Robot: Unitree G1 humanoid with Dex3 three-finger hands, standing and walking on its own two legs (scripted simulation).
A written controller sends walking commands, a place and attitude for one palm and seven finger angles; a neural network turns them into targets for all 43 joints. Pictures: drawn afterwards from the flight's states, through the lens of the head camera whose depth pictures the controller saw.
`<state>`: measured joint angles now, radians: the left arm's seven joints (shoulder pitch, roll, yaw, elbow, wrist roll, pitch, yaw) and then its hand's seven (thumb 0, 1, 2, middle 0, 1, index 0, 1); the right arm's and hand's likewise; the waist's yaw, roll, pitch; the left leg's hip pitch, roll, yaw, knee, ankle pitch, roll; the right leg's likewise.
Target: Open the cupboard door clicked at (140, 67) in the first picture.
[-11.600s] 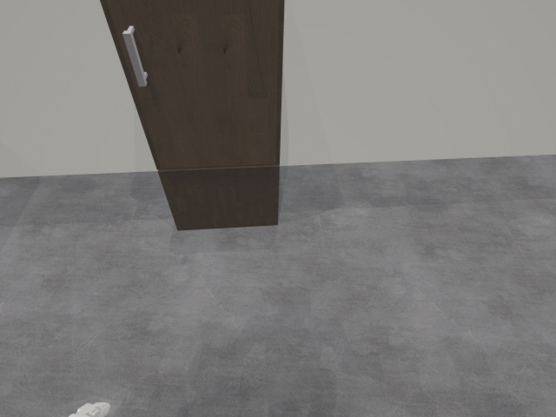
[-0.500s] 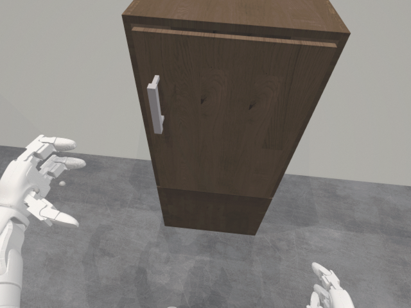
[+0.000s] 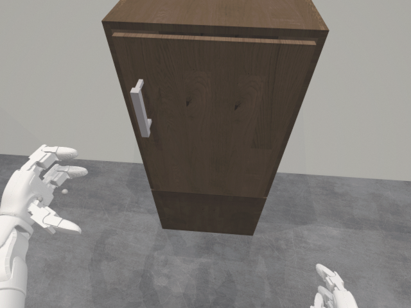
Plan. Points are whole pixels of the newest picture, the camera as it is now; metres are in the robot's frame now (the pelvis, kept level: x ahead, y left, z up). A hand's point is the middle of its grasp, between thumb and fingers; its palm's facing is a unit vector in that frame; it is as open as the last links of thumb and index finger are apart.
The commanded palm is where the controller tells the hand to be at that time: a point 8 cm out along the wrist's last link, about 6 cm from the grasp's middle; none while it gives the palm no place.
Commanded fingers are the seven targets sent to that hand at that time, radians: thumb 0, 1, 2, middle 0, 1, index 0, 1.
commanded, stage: move the hooked fingers beside the handle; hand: left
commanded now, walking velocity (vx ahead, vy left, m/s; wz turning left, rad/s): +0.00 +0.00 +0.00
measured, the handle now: (143, 109) +0.55 +0.19 +0.08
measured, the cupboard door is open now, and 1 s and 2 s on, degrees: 0 0 0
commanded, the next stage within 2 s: none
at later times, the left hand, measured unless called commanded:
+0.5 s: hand (85, 163) +0.36 +0.27 +0.09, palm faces -0.01 -1.00 -0.01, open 13.9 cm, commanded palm +0.33 +0.32 +0.09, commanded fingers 0.00 -0.50 0.30 -0.30 -1.20 -0.30 -1.20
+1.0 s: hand (95, 143) +0.42 +0.27 +0.09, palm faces -0.02 -1.00 +0.01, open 13.9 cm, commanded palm +0.40 +0.32 +0.09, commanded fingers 0.00 -0.50 0.30 -0.30 -1.20 -0.30 -1.20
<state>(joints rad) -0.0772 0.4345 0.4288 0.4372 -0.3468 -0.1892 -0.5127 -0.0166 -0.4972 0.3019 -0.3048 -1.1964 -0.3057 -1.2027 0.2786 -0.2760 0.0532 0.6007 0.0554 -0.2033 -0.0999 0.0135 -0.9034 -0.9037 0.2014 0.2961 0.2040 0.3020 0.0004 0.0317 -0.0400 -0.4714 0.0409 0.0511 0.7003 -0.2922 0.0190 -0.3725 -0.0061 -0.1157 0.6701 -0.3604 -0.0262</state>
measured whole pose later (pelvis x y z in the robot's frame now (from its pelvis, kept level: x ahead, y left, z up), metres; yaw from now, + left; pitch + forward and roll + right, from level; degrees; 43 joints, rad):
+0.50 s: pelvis +0.01 +0.00 +0.00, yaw -1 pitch +7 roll -1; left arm -0.33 0.49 0.44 0.70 -0.30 -0.22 -0.52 -0.02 -0.50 0.30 -0.30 -1.20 -0.31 -1.20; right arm 0.31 -0.29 0.04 0.61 0.06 -0.16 -0.10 0.01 -0.90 -0.90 0.20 0.30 0.20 0.30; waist -0.03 0.02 -0.04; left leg -0.54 0.05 0.06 0.73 -0.31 0.02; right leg -0.45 0.00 -0.10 0.71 -0.38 -0.03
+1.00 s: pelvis +0.01 +0.02 -0.01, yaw -1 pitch +10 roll -2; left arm -0.56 0.51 0.42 0.92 -0.24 -0.27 -0.48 -0.02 -0.50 0.30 -0.30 -1.20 -0.31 -1.20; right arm 0.32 -0.28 0.05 0.61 0.04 -0.07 -0.08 0.01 -0.90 -0.90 0.20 0.30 0.20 0.30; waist -0.06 0.00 -0.06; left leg -0.62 0.04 0.07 0.78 -0.33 0.04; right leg -0.52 -0.01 -0.09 0.73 -0.39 -0.01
